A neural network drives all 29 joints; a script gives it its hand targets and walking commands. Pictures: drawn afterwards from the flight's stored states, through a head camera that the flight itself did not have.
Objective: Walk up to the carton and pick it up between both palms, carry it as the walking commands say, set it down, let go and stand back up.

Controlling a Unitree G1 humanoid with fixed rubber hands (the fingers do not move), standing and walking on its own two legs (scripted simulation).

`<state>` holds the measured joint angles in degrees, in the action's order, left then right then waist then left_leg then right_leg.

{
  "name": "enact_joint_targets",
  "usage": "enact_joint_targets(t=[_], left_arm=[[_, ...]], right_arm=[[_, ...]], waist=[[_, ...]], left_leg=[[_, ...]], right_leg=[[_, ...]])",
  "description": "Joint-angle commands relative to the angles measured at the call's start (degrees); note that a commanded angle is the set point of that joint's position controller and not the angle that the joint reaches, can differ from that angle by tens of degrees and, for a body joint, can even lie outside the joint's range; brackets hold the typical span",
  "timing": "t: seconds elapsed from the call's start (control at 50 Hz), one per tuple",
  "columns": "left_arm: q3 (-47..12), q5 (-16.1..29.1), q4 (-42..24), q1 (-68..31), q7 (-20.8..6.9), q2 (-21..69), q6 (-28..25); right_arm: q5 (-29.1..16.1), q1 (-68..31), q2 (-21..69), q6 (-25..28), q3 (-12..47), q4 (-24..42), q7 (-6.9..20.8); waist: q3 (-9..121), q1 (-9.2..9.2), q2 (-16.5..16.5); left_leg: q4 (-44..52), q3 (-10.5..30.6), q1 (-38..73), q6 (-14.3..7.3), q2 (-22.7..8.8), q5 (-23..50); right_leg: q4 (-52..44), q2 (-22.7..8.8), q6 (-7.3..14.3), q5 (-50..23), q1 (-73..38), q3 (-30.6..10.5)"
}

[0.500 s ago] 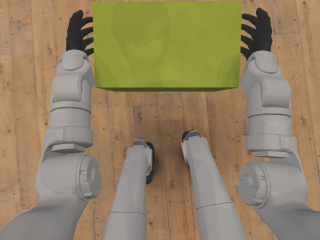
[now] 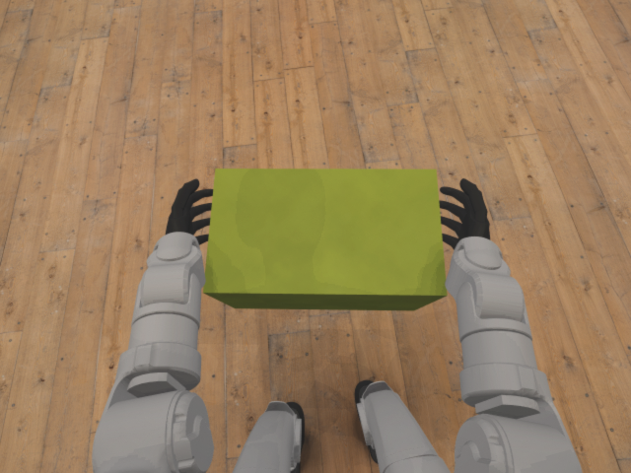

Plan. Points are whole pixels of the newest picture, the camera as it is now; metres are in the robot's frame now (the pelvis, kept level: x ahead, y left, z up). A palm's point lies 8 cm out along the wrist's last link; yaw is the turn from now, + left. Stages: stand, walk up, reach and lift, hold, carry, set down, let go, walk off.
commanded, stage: reach and lift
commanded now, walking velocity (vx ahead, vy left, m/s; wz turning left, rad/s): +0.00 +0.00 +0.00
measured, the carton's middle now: (324, 246) +0.42 -0.02 -0.10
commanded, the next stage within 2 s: hold in 2.00 s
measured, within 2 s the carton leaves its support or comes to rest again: neither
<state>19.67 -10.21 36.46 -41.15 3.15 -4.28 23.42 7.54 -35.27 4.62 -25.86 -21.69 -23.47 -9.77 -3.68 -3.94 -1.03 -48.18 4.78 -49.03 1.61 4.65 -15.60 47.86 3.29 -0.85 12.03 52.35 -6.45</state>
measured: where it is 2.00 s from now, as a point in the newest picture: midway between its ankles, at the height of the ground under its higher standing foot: (333, 448)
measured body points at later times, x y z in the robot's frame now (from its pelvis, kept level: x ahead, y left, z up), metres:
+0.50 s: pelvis +0.10 +0.01 +0.06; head +0.07 +0.01 +0.51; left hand +0.41 +0.19 +0.06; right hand +0.38 -0.19 +0.06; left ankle +0.07 +0.13 -0.68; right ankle +0.11 -0.11 -0.68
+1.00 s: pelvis +0.10 +0.02 +0.06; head +0.01 +0.02 +0.51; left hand +0.40 +0.19 +0.11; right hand +0.36 -0.19 +0.11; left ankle +0.07 +0.13 -0.68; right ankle +0.11 -0.11 -0.68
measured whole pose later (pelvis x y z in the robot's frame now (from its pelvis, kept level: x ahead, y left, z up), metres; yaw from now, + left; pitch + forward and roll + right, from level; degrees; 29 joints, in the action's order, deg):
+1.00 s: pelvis +0.10 +0.02 +0.06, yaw -1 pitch -6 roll -1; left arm 15.1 -16.9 22.2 -13.8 -1.8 4.2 40.5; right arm 14.8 -10.6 6.2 -40.7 -21.2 -13.4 5.5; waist 7.1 -3.4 -1.7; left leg -16.6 5.7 2.0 -1.8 2.8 -12.4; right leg 15.4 1.7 -0.8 8.7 0.8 -7.0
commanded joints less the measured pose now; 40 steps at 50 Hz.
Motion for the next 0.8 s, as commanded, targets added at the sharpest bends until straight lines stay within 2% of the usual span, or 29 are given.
enact_joint_targets(t=[0.0,0.04,0.06,0.08,0.1,0.16,0.24,0.3,0.32,0.34,0.38,0.42,0.48,0.5,0.52,0.56,0.58,0.6,0.62,0.64,0.66,0.68,0.7,0.72,0.76,0.78], left_arm=[[-26.2,6.3,5.7,-28.6,-27.2,59.2,-2.2],[-21.8,4.2,9.3,-25.5,-27.5,57.9,-2.1],[-20.0,3.5,9.3,-25.8,-27.8,57.4,-2.3],[-18.7,3.0,10.8,-25.2,-28.1,57.2,-2.1],[-18.3,3.4,9.7,-24.7,-28.4,57.2,-2.0],[-15.6,2.5,10.2,-23.6,-28.6,55.7,-1.0],[-17.6,3.6,6.1,-19.9,-28.2,55.5,1.7],[-22.4,5.9,1.1,-16.4,-27.8,56.9,3.4],[-25.4,7.7,-1.5,-16.2,-27.7,58.5,3.6],[-26.8,8.1,-3.5,-15.1,-27.5,58.8,4.0],[-30.1,9.4,-6.8,-11.0,-27.0,60.4,4.6],[-33.1,10.9,-11.2,-8.4,-26.2,61.5,4.9],[-36.5,11.8,-15.3,-5.0,-25.0,62.0,5.6],[-37.2,11.9,-16.2,-5.0,-24.7,61.5,5.9],[-38.3,12.5,-17.2,-4.7,-24.3,61.5,6.0],[-38.7,12.3,-18.2,-3.7,-23.6,60.6,6.9],[-39.1,12.5,-19.3,-4.1,-23.3,59.9,7.2],[-40.4,13.3,-21.4,-4.0,-22.9,60.2,7.6],[-40.3,13.0,-21.4,-3.2,-22.7,60.2,8.4],[-40.4,13.2,-21.6,-2.2,-22.3,60.1,8.9],[-40.2,13.0,-22.0,-2.1,-22.3,60.2,9.7],[-39.4,12.7,-20.9,-0.8,-22.1,60.4,10.4],[-39.9,12.7,-22.2,-0.5,-21.8,61.3,11.0],[-39.2,12.2,-21.4,0.5,-21.5,61.5,11.9],[-37.4,11.3,-20.5,0.5,-21.4,62.0,12.9],[-36.4,10.8,-19.4,0.7,-21.4,62.1,13.5]], right_arm=[[-6.7,-34.0,52.7,1.3,35.5,-6.3,29.7],[-4.3,-30.2,52.4,0.7,30.8,-10.9,30.0],[-3.8,-30.3,52.9,0.5,30.1,-10.9,30.3],[-3.9,-31.7,53.3,0.4,29.6,-10.7,30.3],[-4.2,-32.6,53.7,0.2,29.9,-9.2,30.3],[-2.7,-30.4,52.4,-0.7,26.2,-12.1,30.3],[-1.4,-21.9,51.5,-3.5,24.8,-12.6,30.1],[-2.3,-17.2,50.5,-5.0,27.0,-8.7,29.8],[-3.6,-17.0,50.3,-5.2,29.0,-5.7,29.7],[-4.2,-17.1,50.7,-5.5,30.8,-3.3,29.7],[-6.5,-16.0,50.7,-5.7,34.2,2.6,29.4],[-7.7,-13.2,50.1,-6.3,36.0,6.4,29.0],[-8.7,-10.0,50.7,-7.1,37.3,9.1,28.6],[-8.5,-8.1,49.6,-7.5,36.8,8.9,28.4],[-8.6,-6.3,50.0,-8.0,37.3,8.8,28.3],[-8.2,-2.9,49.0,-9.2,36.6,7.6,28.2],[-8.5,-2.7,48.8,-9.8,36.8,7.4,28.4],[-9.1,-1.8,50.2,-10.4,37.7,7.8,28.6],[-9.4,-0.9,49.4,-11.1,37.4,7.8,28.8],[-9.9,-1.3,49.9,-11.6,38.1,8.4,29.0],[-10.1,-0.6,49.5,-12.2,38.1,8.3,29.2],[-10.1,-1.0,49.2,-12.8,38.0,8.3,29.5],[-10.7,-1.7,49.2,-13.2,38.8,9.8,29.8],[-10.7,-1.9,48.5,-13.5,38.6,9.8,30.2],[-10.5,-4.3,47.6,-14.2,39.0,11.3,30.7],[-10.2,-4.8,47.6,-14.6,38.6,10.6,30.8]], waist=[[53.9,-0.11,0.2],[43.8,0.11,0.7],[41.6,0.86,1.8],[40.3,1.01,1.6],[40.6,2.05,3.1],[35.5,2.58,1.8],[31.2,1.42,1.5],[31.0,0.34,0.5],[32.2,-0.36,0.3],[32.8,0.18,0.9],[34.4,0.01,0.6],[35.4,-0.91,0.6],[35.1,-1.35,0.8],[34.0,-2.00,-0.7],[34.5,-2.33,-0.9],[30.2,-2.34,-1.4],[29.8,-1.69,-2.0],[30.2,-1.58,-1.3],[28.5,-0.94,-2.9],[28.2,-0.52,-1.5],[26.9,-0.34,-2.8],[25.5,0.07,-1.4],[25.6,0.22,-3.0],[24.3,0.33,-2.8],[21.8,1.63,-2.1],[19.4,1.42,-1.7]], left_leg=[[12.1,-2.7,9.4,-4.0,1.5,-2.0],[14.7,-3.2,9.7,-4.3,1.5,-5.0],[15.0,-3.6,9.8,-4.3,1.7,-7.1],[15.5,-4.0,10.6,-4.4,1.7,-8.1],[15.9,-3.8,12.0,-4.6,1.7,-7.3],[17.9,-3.8,13.3,-4.7,1.2,-7.1],[21.3,-3.4,19.3,-4.1,0.4,-1.2],[23.3,-2.4,25.9,-3.5,0.2,7.3],[24.2,-1.9,28.3,-3.3,0.2,9.5],[24.8,-1.6,29.7,-3.2,0.1,11.5],[25.5,-0.8,33.8,-2.8,0.3,18.6],[26.8,-0.2,36.4,-2.3,0.2,25.0],[28.4,0.9,40.1,-1.7,-0.1,30.2],[29.2,0.8,39.8,-1.4,0.1,30.5],[29.8,1.1,41.0,-1.3,-0.1,31.5],[31.2,1.5,41.4,-1.4,-0.3,30.9],[31.7,1.5,42.6,-1.3,-0.4,31.0],[31.9,1.8,44.5,-1.2,-0.6,32.5],[32.5,1.8,44.6,-1.2,-0.5,32.1],[32.6,2.0,45.2,-1.1,-0.8,32.3],[33.2,1.7,44.8,-1.0,-0.6,30.9],[33.6,2.0,45.3,-1.2,-0.8,30.4],[33.7,1.8,46.5,-1.0,-0.7,30.6],[33.9,2.1,47.1,-0.8,-0.9,30.8],[34.7,2.1,47.2,-0.9,-0.9,26.0],[35.5,1.8,46.4,-1.1,-0.8,23.2]], right_leg=[[-9.1,0.3,0.2,-4.3,-35.7,3.4],[-12.7,0.0,0.3,1.4,-33.4,3.4],[-14.6,-0.2,0.5,5.7,-33.9,2.5],[-15.7,-0.4,0.6,7.9,-34.0,2.1],[-16.6,-0.4,0.4,8.1,-35.5,1.8],[-18.2,-0.1,1.0,8.7,-33.2,1.9],[-19.9,0.7,1.2,-0.2,-37.4,3.5],[-21.6,0.7,1.2,-9.3,-43.3,3.3],[-22.2,0.5,1.0,-12.0,-45.9,3.3],[-22.3,0.5,0.9,-14.5,-48.6,3.2],[-22.8,0.7,0.6,-22.4,-51.6,3.0],[-23.6,1.0,0.1,-29.6,-55.0,2.9],[-25.5,1.5,-0.2,-32.7,-57.0,2.6],[-26.3,1.7,-0.1,-33.2,-57.2,2.4],[-26.9,1.8,-0.2,-34.1,-58.3,2.1],[-28.7,2.1,0.0,-32.3,-56.3,2.0],[-29.5,2.2,0.1,-31.2,-55.8,1.9],[-29.7,2.6,0.1,-31.1,-56.1,2.1],[-30.8,2.5,0.3,-30.0,-55.8,2.0],[-31.1,2.5,0.3,-29.3,-56.5,1.9],[-31.8,2.5,0.5,-29.2,-57.2,1.9],[-32.3,2.5,0.5,-27.7,-57.0,1.9],[-32.7,2.4,0.8,-27.2,-57.6,2.0],[-33.1,2.3,1.0,-26.3,-56.9,2.1],[-33.9,2.2,1.4,-22.0,-56.7,2.3],[-34.3,2.3,1.5,-20.1,-56.6,2.5]])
